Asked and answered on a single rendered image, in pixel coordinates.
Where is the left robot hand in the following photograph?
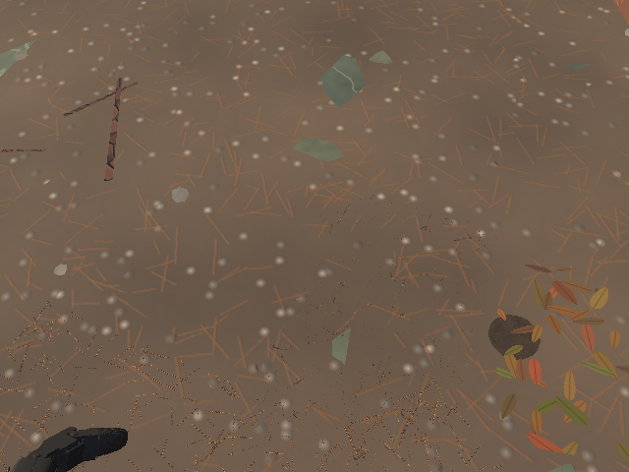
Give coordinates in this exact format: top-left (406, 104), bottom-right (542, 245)
top-left (8, 427), bottom-right (128, 472)

